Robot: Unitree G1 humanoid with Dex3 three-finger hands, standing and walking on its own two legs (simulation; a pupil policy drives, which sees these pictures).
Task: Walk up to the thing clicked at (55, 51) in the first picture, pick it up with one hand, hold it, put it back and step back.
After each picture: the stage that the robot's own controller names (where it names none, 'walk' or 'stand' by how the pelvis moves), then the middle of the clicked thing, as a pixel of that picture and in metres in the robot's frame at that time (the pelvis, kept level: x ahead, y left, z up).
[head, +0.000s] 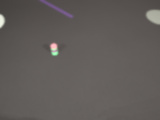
stand; (54, 49) +1.26 +0.28 -0.72
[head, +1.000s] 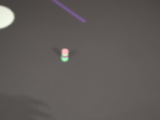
walk; (64, 55) +1.15 +0.09 -0.70
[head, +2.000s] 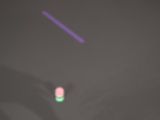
walk; (59, 94) +0.66 +0.12 -0.71
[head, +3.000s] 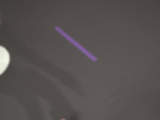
stand; out of the picture +0.43 +0.19 -0.70
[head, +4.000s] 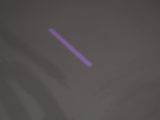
stand; out of the picture +0.37 +0.16 -0.72
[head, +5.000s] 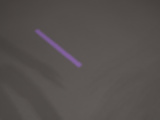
stand; out of the picture +0.31 +0.20 -0.71
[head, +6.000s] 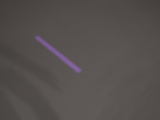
stand; out of the picture +0.30 +0.21 -0.72
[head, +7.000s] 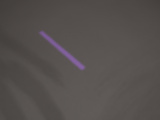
stand; out of the picture +0.30 +0.20 -0.72
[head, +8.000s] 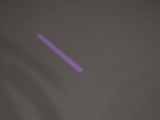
stand; out of the picture +0.28 +0.21 -0.73
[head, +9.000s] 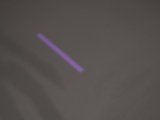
stand; out of the picture +0.27 +0.21 -0.73
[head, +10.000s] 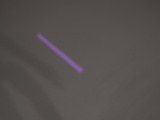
go down; out of the picture +0.27 +0.21 -0.73
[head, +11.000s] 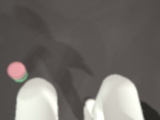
go down; (18, 72) +0.38 +0.22 -0.32
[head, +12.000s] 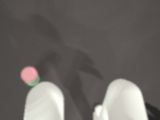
approach; (30, 76) +0.38 +0.20 -0.33
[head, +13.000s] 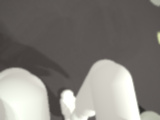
close in; out of the picture +0.38 +0.24 -0.22
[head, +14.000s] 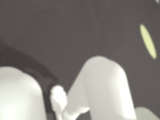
close; out of the picture +0.37 +0.25 -0.22
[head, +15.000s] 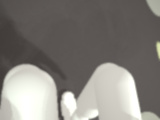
lift; out of the picture +0.33 +0.25 -0.19
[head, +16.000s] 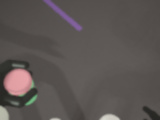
lift; (22, 88) +0.31 +0.18 +0.01
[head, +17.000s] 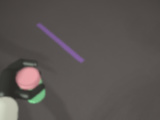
hold; (32, 85) +0.33 +0.17 +0.03
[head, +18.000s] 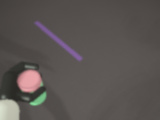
hold; (33, 88) +0.33 +0.17 +0.01
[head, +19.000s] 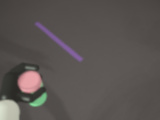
crouch; (33, 89) +0.33 +0.17 +0.00
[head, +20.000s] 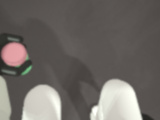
crouch; (18, 59) +0.41 +0.19 -0.09
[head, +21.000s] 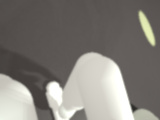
lower; out of the picture +0.42 +0.25 -0.23
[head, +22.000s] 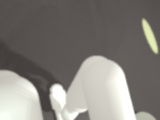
lower; out of the picture +0.39 +0.25 -0.23
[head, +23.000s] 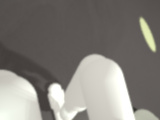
lower; out of the picture +0.39 +0.25 -0.23
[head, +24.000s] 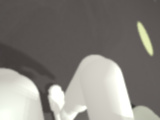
lower; out of the picture +0.39 +0.24 -0.22
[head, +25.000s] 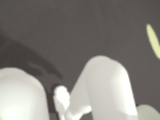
loosen; out of the picture +0.37 +0.23 -0.22
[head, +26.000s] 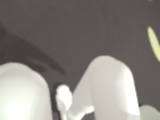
stand; out of the picture +0.37 +0.23 -0.22
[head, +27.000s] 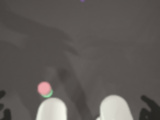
walk; (45, 89) +0.38 +0.18 -0.46
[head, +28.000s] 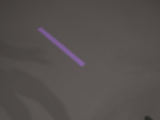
stand; out of the picture +0.31 +0.18 -0.66
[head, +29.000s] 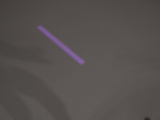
stand; out of the picture +0.31 +0.19 -0.67
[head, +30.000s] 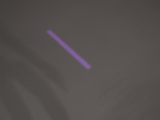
stand; out of the picture +0.32 +0.17 -0.72
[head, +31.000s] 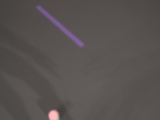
walk; (54, 117) +0.38 +0.13 -0.70
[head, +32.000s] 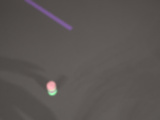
walk; (51, 88) +0.61 +0.20 -0.69
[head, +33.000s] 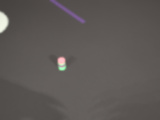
stand; (61, 63) +0.95 +0.19 -0.69
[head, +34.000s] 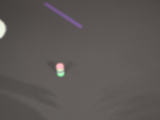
stand; (60, 69) +0.93 +0.20 -0.72
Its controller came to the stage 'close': yes
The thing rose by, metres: 0.72
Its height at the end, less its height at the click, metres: +0.00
